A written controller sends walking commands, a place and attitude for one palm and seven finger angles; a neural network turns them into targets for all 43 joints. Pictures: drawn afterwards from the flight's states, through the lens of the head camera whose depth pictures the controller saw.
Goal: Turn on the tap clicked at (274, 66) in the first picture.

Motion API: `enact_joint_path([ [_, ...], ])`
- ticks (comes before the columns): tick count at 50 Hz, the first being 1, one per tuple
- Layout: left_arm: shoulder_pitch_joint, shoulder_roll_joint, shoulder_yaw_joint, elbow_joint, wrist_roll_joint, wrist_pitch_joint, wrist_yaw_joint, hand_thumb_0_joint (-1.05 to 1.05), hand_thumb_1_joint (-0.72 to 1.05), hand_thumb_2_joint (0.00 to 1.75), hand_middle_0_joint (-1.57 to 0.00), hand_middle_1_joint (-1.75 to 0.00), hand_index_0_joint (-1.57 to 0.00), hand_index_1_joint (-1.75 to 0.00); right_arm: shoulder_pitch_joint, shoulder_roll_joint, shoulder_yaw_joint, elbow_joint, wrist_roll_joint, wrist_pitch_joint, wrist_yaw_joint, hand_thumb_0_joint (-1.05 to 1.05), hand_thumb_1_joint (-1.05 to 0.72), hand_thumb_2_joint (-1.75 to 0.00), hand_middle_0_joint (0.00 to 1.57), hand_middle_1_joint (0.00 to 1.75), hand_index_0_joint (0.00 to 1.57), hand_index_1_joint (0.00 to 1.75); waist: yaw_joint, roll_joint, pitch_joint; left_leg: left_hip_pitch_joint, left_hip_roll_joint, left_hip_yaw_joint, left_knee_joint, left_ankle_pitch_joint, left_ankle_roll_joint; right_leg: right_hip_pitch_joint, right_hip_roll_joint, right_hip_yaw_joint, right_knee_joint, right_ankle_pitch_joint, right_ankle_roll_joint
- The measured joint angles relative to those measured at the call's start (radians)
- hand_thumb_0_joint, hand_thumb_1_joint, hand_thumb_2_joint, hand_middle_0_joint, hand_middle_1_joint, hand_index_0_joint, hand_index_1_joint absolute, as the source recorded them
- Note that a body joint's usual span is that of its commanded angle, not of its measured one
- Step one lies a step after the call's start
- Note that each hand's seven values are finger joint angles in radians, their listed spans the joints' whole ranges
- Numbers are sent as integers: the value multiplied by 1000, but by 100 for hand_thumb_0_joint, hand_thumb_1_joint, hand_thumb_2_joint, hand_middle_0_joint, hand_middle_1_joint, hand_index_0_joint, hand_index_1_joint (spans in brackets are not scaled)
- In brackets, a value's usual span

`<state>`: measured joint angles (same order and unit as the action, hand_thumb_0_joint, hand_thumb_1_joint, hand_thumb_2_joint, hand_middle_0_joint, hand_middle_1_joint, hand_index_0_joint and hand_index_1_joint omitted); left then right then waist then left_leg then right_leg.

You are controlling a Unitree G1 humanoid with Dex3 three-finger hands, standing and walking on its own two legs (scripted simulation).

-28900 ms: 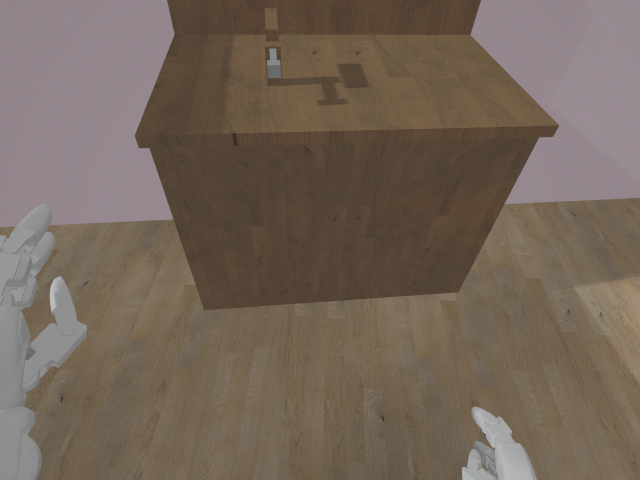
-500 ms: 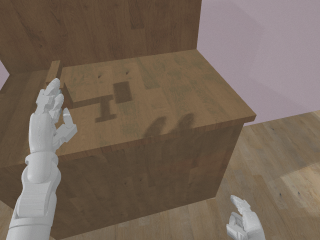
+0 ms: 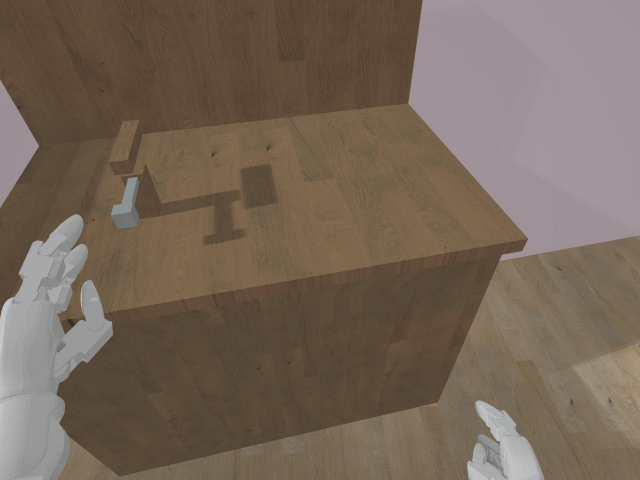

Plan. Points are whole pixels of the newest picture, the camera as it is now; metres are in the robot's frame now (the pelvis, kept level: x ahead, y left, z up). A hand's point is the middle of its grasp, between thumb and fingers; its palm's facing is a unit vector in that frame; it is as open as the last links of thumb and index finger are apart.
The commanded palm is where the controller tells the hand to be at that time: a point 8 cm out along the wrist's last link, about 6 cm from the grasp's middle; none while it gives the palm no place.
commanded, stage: draw the hand back beside the body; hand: left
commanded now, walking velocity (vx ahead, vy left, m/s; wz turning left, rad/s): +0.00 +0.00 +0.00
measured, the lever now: (125, 215) +0.42 +0.36 +0.10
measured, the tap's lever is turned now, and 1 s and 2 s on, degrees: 0 0 0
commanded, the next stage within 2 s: step back with the hand held close in 0.26 s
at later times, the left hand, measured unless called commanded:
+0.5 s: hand (96, 326) +0.20 +0.25 +0.16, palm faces +0.45 -0.82 -0.36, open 7.4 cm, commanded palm +0.15 +0.28 +0.17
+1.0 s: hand (69, 363) +0.17 +0.27 +0.15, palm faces +0.42 -0.79 -0.45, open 7.4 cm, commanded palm +0.11 +0.30 +0.17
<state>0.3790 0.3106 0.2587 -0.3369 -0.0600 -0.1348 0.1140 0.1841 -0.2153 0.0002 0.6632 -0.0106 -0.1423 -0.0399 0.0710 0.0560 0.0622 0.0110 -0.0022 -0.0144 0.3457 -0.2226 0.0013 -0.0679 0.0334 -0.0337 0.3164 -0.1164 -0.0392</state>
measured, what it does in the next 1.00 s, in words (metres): shifts its weight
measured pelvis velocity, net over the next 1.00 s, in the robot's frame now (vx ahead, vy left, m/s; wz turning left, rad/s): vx -0.05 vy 0.03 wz -0.01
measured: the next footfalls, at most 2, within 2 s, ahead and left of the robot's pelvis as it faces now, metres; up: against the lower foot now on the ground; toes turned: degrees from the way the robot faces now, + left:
right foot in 1.68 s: -0.16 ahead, -0.11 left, +0.00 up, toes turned -1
left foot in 2.00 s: -0.19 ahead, +0.09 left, +0.00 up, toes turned +4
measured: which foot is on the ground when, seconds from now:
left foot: down 0.00-1.00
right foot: down 0.00-1.00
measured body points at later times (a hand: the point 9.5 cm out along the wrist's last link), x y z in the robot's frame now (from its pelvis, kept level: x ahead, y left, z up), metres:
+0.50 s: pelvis -0.01 +0.00 +0.00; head -0.03 -0.02 +0.45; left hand +0.17 +0.29 +0.18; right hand +0.18 -0.21 -0.08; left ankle -0.01 +0.12 -0.75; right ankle +0.05 -0.09 -0.75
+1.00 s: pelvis -0.05 +0.03 -0.02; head -0.02 +0.02 +0.43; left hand +0.14 +0.31 +0.17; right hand +0.12 -0.21 -0.10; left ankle -0.01 +0.12 -0.75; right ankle +0.05 -0.09 -0.75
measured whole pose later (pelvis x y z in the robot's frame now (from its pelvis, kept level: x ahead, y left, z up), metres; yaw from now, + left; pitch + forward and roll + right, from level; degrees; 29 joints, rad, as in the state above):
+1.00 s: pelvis -0.05 +0.03 -0.02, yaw +0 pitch +0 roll +0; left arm 0.46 0.35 0.35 -0.51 0.00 -0.15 0.17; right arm 0.19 -0.23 0.00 0.54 0.00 -0.05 -0.08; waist 0.01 0.02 0.06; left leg -0.35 -0.04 0.02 0.61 -0.26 0.04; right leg -0.42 -0.01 -0.01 0.55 -0.13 0.00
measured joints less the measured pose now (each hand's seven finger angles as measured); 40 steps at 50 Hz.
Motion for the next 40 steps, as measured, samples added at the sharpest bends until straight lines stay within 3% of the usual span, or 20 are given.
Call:
enact_joint_path([
  [8, 4, -2, 2, -9, 5, 4, 8, 2, 89, 90, -21, -30, -21, -30, -6, 4, 5, 4, -2, -19, -7, 1, -90, -90, 20, 30, 20, 30, 15, 3, 3, -4, -1, -14, 18, -5, -1, 4, -2, -14, 11, -6, -2],
  [21, -19, 5, 5, 4, 5, 2, 1, 1, 89, 90, -21, -30, -21, -30, -2, 13, 19, -4, 4, -21, -4, 1, -90, -90, 20, 30, 20, 30, 3, 0, 4, -9, 2, -10, 21, -1, -5, -3, 1, -11, 14, -1, -5],
  [25, -12, 13, 53, 9, 19, -27, 10, 1, 89, 90, -21, -30, -21, -30, -1, -3, 25, -53, 10, 20, -3, 1, -90, -90, 20, 30, 20, 30, -28, 9, -20, -120, 12, -15, 87, -19, 1, -83, 11, -17, 15, 16, -2],
  [30, 60, 12, 46, -56, 30, -21, 21, 1, 89, 90, -21, -30, -21, -30, 14, -23, 5, -88, 10, 59, -19, 1, -90, -90, 20, 30, 20, 30, -52, -2, -26, -197, -1, 4, 115, -20, 7, -174, -2, 1, 61, 12, 10],
  [40, 93, 61, 88, -124, 44, -3, 46, 1, 89, 90, -21, -30, -21, -30, 23, -30, -22, -105, 11, 101, -41, 1, -90, -90, 20, 30, 20, 30, -62, -30, -1, -277, -37, 31, 172, -21, 31, -281, -38, 27, 169, -12, 34],
])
